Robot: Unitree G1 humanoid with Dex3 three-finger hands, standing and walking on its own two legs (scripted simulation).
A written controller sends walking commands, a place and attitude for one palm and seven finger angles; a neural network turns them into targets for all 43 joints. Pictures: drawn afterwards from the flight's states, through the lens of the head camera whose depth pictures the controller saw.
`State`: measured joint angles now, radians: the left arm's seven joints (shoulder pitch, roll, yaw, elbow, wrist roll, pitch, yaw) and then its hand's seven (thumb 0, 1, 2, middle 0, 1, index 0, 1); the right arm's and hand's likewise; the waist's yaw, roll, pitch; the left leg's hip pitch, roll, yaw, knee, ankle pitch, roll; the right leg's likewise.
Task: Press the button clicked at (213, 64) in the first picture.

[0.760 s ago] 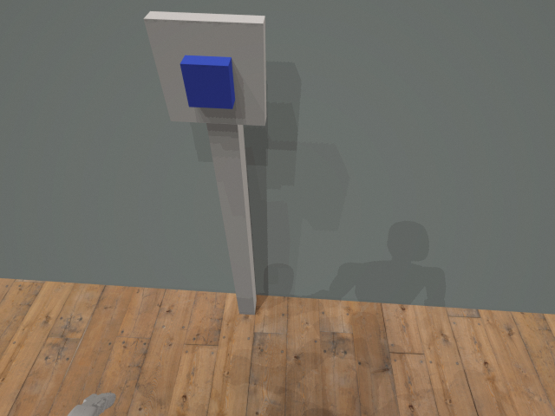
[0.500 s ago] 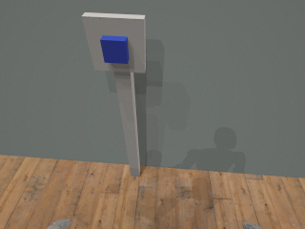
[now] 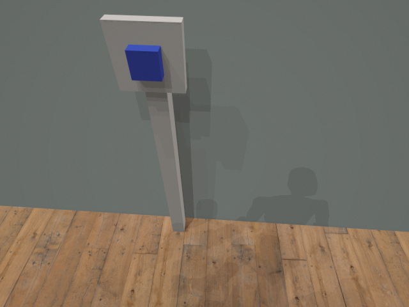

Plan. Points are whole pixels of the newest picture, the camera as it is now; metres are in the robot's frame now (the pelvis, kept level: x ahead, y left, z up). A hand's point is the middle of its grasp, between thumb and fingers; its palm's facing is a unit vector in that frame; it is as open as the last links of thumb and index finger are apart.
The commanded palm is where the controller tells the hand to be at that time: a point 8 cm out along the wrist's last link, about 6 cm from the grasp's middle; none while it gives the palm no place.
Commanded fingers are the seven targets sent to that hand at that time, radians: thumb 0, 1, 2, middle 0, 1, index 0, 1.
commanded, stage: stand and wait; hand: left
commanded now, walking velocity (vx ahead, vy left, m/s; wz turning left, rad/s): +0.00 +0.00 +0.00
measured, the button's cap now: (146, 62) +0.58 +0.17 +0.20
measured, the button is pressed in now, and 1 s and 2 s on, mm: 0 0 0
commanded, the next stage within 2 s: look at it before walking up in 0.20 s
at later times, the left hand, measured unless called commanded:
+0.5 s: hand out of the picture +0.08 +0.24 -0.16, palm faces -0.04 -0.95 -0.32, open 7.4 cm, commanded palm none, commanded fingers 0.00 0.90 0.90 -0.20 -0.30 -0.20 -0.30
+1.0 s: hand out of the picture +0.08 +0.24 -0.16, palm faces -0.03 -0.95 -0.32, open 7.4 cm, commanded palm none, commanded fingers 0.00 0.90 0.90 -0.20 -0.30 -0.20 -0.30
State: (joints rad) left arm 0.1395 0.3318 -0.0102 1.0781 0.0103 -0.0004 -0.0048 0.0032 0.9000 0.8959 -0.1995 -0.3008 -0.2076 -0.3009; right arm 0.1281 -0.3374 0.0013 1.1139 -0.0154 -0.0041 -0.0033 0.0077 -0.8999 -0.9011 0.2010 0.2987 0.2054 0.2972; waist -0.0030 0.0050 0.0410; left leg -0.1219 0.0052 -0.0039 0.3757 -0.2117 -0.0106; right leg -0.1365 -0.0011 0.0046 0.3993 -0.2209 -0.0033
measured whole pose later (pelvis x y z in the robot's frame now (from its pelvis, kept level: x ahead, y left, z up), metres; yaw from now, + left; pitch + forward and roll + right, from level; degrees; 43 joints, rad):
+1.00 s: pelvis +0.01 +0.00 +0.00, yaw +0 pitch -2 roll +0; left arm 0.15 0.32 -0.01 1.09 0.01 0.00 0.01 0.00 0.90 0.90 -0.20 -0.30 -0.21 -0.30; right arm 0.12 -0.31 0.01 1.13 -0.02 -0.01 -0.01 0.01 -0.90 -0.90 0.20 0.30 0.20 0.30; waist 0.00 0.00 0.02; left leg -0.11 0.01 0.00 0.36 -0.22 -0.01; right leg -0.12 0.00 0.01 0.38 -0.23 0.00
